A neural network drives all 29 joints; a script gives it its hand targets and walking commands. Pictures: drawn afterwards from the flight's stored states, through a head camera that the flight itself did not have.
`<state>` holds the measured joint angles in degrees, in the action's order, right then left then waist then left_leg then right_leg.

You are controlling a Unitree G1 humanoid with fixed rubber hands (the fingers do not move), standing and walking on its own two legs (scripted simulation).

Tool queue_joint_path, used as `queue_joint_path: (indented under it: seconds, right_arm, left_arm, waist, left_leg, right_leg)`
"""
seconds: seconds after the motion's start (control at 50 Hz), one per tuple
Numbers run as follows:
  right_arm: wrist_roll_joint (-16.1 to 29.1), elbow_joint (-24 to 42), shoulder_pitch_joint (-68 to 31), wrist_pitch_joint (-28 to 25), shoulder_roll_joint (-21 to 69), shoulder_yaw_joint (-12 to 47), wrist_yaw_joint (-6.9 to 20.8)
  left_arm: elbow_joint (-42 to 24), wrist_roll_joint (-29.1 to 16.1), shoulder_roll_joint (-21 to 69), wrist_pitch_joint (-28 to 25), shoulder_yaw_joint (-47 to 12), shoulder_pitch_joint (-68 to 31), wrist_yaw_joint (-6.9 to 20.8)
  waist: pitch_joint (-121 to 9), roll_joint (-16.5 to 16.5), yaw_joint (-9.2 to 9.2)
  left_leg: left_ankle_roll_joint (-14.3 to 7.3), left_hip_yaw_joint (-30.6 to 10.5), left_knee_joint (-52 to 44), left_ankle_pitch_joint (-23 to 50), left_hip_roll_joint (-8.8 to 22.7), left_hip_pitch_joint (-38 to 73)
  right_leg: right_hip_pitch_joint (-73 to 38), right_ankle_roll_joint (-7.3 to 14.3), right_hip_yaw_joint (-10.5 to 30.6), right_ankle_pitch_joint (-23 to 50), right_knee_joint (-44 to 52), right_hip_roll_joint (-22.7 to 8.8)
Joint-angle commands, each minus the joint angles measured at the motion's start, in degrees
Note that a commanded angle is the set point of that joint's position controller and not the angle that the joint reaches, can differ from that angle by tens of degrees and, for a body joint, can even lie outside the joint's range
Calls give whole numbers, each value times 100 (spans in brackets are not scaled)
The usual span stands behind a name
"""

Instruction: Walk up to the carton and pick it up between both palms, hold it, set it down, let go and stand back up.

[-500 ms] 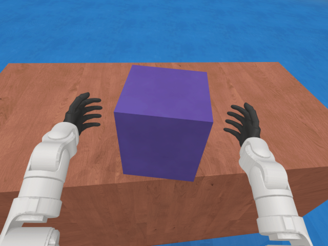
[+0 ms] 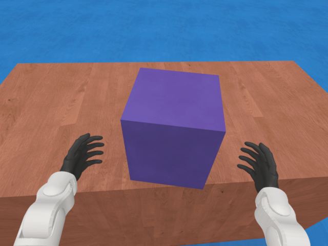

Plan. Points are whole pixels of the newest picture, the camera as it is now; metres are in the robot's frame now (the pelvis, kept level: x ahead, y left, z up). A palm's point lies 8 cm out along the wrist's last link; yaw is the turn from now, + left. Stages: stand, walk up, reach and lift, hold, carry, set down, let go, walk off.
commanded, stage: set down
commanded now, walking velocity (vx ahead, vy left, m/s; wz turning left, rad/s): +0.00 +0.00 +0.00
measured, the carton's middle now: (172, 130) +0.42 -0.03 +0.06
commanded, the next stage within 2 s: let go in 1.74 s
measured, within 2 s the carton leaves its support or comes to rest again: neither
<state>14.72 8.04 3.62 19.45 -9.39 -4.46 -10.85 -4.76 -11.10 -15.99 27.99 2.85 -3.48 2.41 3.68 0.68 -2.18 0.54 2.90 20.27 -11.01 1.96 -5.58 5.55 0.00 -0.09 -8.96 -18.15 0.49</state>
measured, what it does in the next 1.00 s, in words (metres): stands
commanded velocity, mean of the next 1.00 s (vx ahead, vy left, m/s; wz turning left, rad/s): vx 0.00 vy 0.00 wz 0.00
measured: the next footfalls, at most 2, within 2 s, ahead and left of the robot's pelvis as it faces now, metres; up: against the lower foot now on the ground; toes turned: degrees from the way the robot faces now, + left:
none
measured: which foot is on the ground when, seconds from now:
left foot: down 0.00-1.00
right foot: down 0.00-1.00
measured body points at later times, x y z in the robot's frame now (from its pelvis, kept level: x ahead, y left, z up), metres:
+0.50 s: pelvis +0.01 +0.00 +0.00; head +0.02 +0.00 +0.45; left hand +0.24 +0.20 +0.03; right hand +0.21 -0.21 +0.04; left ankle +0.00 +0.12 -0.75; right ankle +0.01 -0.12 -0.75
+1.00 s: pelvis +0.01 -0.01 +0.00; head +0.01 +0.00 +0.45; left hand +0.20 +0.21 -0.02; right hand +0.20 -0.22 -0.02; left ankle +0.00 +0.12 -0.75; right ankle +0.01 -0.12 -0.75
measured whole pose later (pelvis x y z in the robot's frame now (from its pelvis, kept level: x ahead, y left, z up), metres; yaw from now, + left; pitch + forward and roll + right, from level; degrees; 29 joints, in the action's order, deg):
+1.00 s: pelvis +0.01 -0.01 +0.00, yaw +1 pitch -5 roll -1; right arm 5.7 -6.3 20.6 1.4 -6.7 -1.9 -5.3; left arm 5.4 -7.1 -14.4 7.5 -3.1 18.4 1.2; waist 5.7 -0.7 0.3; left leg 1.0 1.0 21.1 -12.5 1.9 -3.2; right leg 2.6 0.4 -0.8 -10.9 -18.9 0.8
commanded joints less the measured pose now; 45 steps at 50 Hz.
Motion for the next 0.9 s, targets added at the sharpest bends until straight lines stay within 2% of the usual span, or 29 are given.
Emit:
queue_joint_path:
  seconds: [0.0, 0.04, 0.06, 0.08, 0.1, 0.12, 0.14, 0.16, 0.22, 0.26, 0.28, 0.3, 0.32, 0.34, 0.36, 0.4, 0.46, 0.5, 0.54, 0.56, 0.62, 0.64, 0.72, 0.74, 0.76, 0.78, 0.84, 0.86, 0.88]
  right_arm:
    - [-48, 1209, -220, -466, -446, -81, 58]
    - [-93, 1317, -653, -452, -564, -215, 77]
    - [-92, 1229, 180, -536, -376, -12, 104]
    - [-146, 1339, 12, -585, -396, -68, 65]
    - [-164, 1372, 124, -617, -377, -96, 68]
    - [-139, 1425, 412, -675, -306, 3, 71]
    - [-196, 1535, 240, -703, -354, -59, 61]
    - [-164, 1501, 563, -767, -287, -13, 83]
    - [-258, 1570, 927, -899, -180, 21, 78]
    - [-311, 1680, 699, -957, -177, -27, 84]
    - [-375, 1635, 908, -935, -136, -53, 78]
    - [-360, 1602, 1179, -990, -95, 1, 97]
    - [-355, 1383, 1561, -1045, -16, 31, 104]
    - [-404, 1521, 1451, -1069, -33, 24, 77]
    - [-371, 1457, 1554, -1123, -35, 61, 105]
    - [-407, 1479, 1592, -1218, -29, 68, 115]
    - [-452, 1627, 1581, -1370, -3, 84, 166]
    - [-453, 1417, 1769, -1459, -14, 120, 216]
    - [-514, 1063, 1799, -1458, -75, 161, 285]
    - [-520, 1172, 1692, -1525, -76, 110, 294]
    - [-626, 673, 1754, -1595, -126, 103, 380]
    - [-661, 758, 1707, -1641, -71, 108, 356]
    - [-698, 398, 1618, -1862, -174, 70, 449]
    - [-779, 19, 1723, -1812, -170, 121, 455]
    - [-757, 355, 1629, -1948, -122, 94, 443]
    - [-795, -125, 1557, -1916, -189, 95, 496]
    - [-789, -85, 1623, -2064, -182, 49, 521]
    - [-864, -423, 1533, -2013, -138, 92, 515]
    - [-836, -165, 1482, -2080, -136, 65, 522]
  left_arm:
    - [-1252, 36, -548, -560, 322, -456, -5]
    - [-1106, -41, -653, -606, 286, -1004, -5]
    - [-1087, 33, -472, -720, 275, -101, 3]
    - [-1273, 0, -554, -784, 250, -306, 14]
    - [-1272, -29, -556, -856, 248, -235, 26]
    - [-1310, -40, -507, -927, 222, 112, 36]
    - [-1402, -98, -608, -1008, 250, -136, 34]
    - [-1335, -39, -557, -1109, 211, 271, 2]
    - [-1394, -83, -557, -1328, 134, 623, 7]
    - [-1343, -176, -714, -1474, 70, 350, 5]
    - [-1262, -199, -664, -1521, 45, 500, 4]
    - [-1329, -160, -666, -1602, 34, 770, -18]
    - [-1378, -108, -548, -1669, -5, 1160, -12]
    - [-1384, -188, -621, -1723, -59, 1056, 24]
    - [-1357, -124, -594, -1780, -32, 1201, 2]
    - [-1444, -134, -613, -1908, -99, 1306, -17]
    - [-1452, -187, -700, -2078, -118, 1385, -64]
    - [-1346, -116, -603, -2167, -187, 1686, -88]
    - [-949, -21, -445, -2152, -262, 1837, -81]
    - [-1116, -26, -565, -2215, -205, 1736, -96]
    - [-737, 69, -428, -2199, -302, 1927, -113]
    - [-788, 70, -503, -2239, -269, 1871, -96]
    - [-787, 201, -442, -2325, -318, 1819, -167]
    - [-366, 296, -429, -2235, -295, 1947, -111]
    - [-755, 228, -496, -2358, -261, 1821, -139]
    - [-406, 317, -423, -2291, -284, 1827, -163]
    - [-451, 292, -435, -2365, -297, 1882, -180]
    - [-1, 328, -410, -2285, -328, 1885, -139]
    - [-269, 302, -461, -2365, -271, 1816, -148]
  waist:
    - [-1345, -152, 109]
    - [-1238, -129, 51]
    - [-1070, -63, 128]
    - [-1113, -146, 102]
    - [-1142, -46, 73]
    - [-1038, -67, 121]
    - [-1167, -104, 114]
    - [-939, -138, 156]
    - [-854, -172, 146]
    - [-857, -159, 97]
    - [-733, -148, 75]
    - [-681, -192, 128]
    - [-623, -272, 90]
    - [-683, -209, 57]
    - [-626, -335, 112]
    - [-674, -387, 99]
    - [-696, -307, 141]
    - [-632, -302, 174]
    - [-423, -295, 179]
    - [-572, -314, 220]
    - [-325, -253, 169]
    - [-388, -211, 177]
    - [-505, -272, 185]
    - [-291, -215, 194]
    - [-504, -153, 231]
    - [-391, -285, 213]
    - [-413, -254, 216]
    - [-274, -268, 169]
    - [-403, -220, 256]
  left_leg:
    - [169, -73, -222, 1291, -158, 474]
    - [141, -87, -268, 989, -167, 274]
    - [128, -99, -281, 1095, -144, 368]
    - [159, -72, -259, 1161, -167, 388]
    - [136, -95, -259, 1134, -170, 409]
    - [140, -94, -237, 1205, -186, 425]
    - [139, -93, -236, 1152, -194, 368]
    - [131, -123, -260, 1105, -179, 391]
    - [144, -123, -241, 1083, -185, 402]
    - [101, -146, -253, 748, -193, 179]
    - [82, -143, -292, 588, -174, 142]
    - [94, -151, -278, 683, -169, 223]
    - [145, -186, -248, 825, -146, 305]
    - [142, -159, -231, 874, -175, 316]
    - [160, -191, -232, 936, -157, 295]
    - [193, -195, -181, 1038, -160, 313]
    - [145, -223, -165, 941, -137, 153]
    - [169, -237, -157, 1087, -115, 246]
    - [187, -254, -199, 1074, -92, 227]
    - [190, -237, -173, 1008, -89, 175]
    - [219, -265, -212, 1074, -59, 156]
    - [204, -196, -192, 1026, -103, 168]
    - [261, -190, -155, 1321, -98, 272]
    - [252, -160, -182, 1207, -129, 311]
    - [239, -155, -153, 1270, -125, 258]
    - [267, -160, -169, 1204, -129, 245]
    - [246, -140, -177, 1072, -152, 195]
    - [237, -92, -192, 937, -188, 169]
    - [217, -86, -185, 935, -192, 110]
  right_leg:
    - [-406, -29, 91, 1237, 174, 112]
    - [-212, -19, 129, 948, 214, 89]
    - [-361, -14, 114, 1026, 237, 88]
    - [-317, -6, 107, 1082, 226, 82]
    - [-289, -17, 115, 1066, 256, 76]
    - [-310, -9, 124, 1128, 245, 72]
    - [-239, -6, 129, 1089, 243, 51]
    - [-161, -9, 117, 952, 269, 52]
    - [-136, 16, 118, 872, 322, 31]
    - [-35, 25, 145, 620, 315, -12]
    - [-36, 30, 170, 483, 337, -36]
    - [-43, 58, 181, 519, 332, -40]
    - [-46, 95, 153, 577, 317, -13]
    - [-36, 81, 154, 637, 341, -12]
    - [-35, 81, 172, 661, 305, -15]
    - [-56, 101, 165, 648, 295, 1]
    - [-79, 112, 179, 570, 225, -18]
    - [-62, 150, 168, 596, 242, 16]
    - [-82, 160, 142, 508, 275, 31]
    - [-136, 172, 183, 465, 274, 30]
    - [-130, 184, 86, 446, 259, 59]
    - [-191, 163, 121, 501, 293, 27]
    - [-177, 147, 42, 616, 221, 86]
    - [-161, 114, 71, 580, 299, 48]
    - [-283, 105, 51, 676, 240, 65]
    - [-225, 134, 52, 565, 244, 70]
    - [-273, 102, 62, 514, 226, 65]
    - [-238, 101, 68, 458, 287, 46]
    - [-319, 92, 87, 458, 251, 26]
